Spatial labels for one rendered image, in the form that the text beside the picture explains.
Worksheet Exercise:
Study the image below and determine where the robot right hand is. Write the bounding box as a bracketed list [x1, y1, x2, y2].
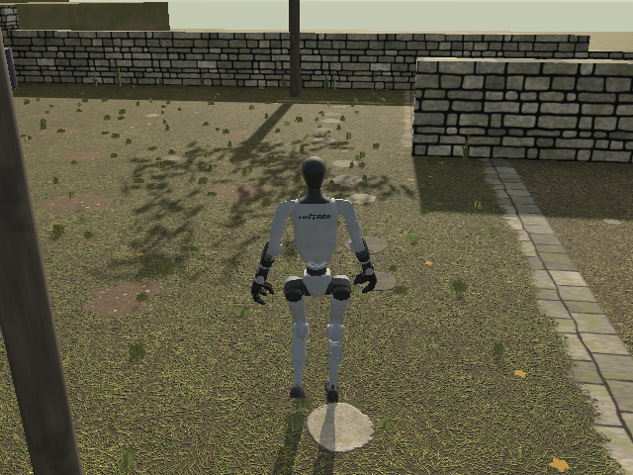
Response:
[354, 272, 377, 294]

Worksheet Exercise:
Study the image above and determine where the left robot foot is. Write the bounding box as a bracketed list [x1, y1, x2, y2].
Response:
[290, 384, 307, 399]

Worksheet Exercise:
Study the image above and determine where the humanoid robot torso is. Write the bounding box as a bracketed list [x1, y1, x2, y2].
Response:
[292, 194, 338, 297]

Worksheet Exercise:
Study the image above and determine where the robot left forearm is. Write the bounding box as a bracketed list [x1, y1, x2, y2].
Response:
[254, 240, 276, 284]

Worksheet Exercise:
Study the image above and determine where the robot right forearm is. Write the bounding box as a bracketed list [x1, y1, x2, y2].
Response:
[355, 237, 375, 275]

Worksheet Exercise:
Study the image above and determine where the robot right upper arm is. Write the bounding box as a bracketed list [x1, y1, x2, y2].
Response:
[335, 199, 366, 252]

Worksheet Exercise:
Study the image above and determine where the robot left hand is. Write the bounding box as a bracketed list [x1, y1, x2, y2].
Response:
[250, 280, 274, 305]

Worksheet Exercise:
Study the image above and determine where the robot left upper arm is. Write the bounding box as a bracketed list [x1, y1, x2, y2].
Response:
[266, 200, 295, 256]

